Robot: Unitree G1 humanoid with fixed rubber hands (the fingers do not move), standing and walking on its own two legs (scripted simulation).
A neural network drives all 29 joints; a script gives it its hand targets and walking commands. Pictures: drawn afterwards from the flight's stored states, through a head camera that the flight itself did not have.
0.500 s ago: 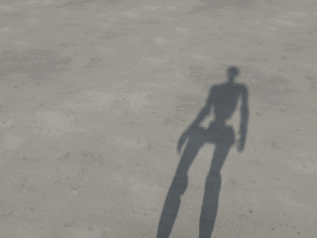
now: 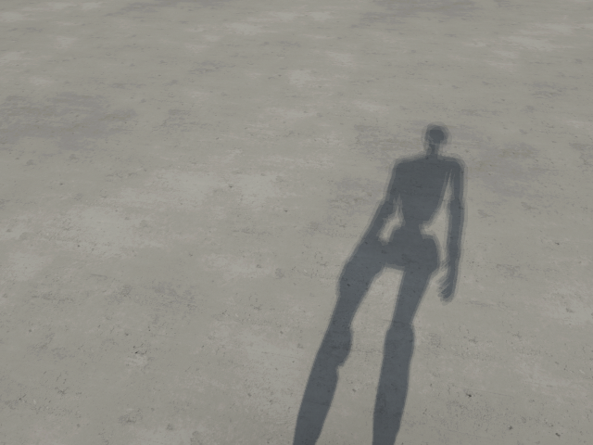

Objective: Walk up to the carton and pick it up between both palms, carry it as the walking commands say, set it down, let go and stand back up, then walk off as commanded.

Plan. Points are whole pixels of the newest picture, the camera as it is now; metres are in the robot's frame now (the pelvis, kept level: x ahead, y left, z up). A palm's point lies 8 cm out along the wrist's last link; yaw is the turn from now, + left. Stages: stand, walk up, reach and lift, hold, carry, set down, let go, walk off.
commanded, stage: walk up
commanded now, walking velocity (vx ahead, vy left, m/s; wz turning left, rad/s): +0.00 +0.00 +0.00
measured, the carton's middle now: out of the picture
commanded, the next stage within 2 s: none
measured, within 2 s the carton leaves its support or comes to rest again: neither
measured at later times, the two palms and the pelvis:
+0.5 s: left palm out of the picture -0.05 +0.28 -0.13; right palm out of the picture +0.12 -0.22 -0.13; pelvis -0.04 +0.00 -0.01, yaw +13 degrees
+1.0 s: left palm out of the picture +0.15 +0.39 -0.11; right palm out of the picture +0.11 -0.16 -0.12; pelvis +0.08 +0.10 +0.00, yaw +27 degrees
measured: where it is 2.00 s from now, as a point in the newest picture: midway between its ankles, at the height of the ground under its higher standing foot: (169, 396)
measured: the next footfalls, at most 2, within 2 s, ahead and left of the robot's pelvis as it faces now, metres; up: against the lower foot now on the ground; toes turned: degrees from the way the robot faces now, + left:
left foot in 0.58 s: -0.06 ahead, +0.13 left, +0.00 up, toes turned +22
right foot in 1.04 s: +0.30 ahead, +0.05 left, +0.00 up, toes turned +22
